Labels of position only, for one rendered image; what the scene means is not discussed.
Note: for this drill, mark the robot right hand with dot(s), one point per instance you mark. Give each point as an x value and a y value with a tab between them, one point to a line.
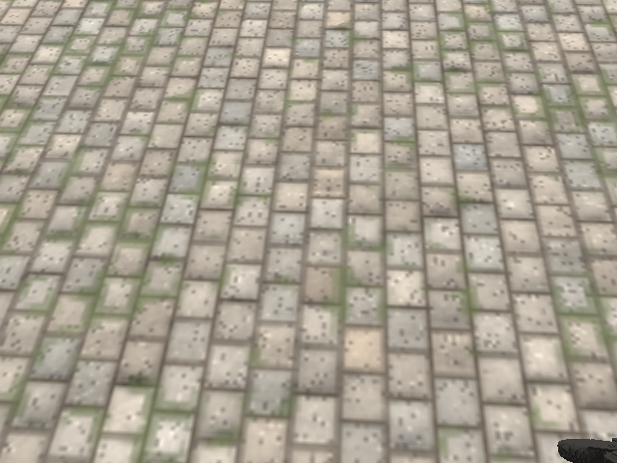
588	451

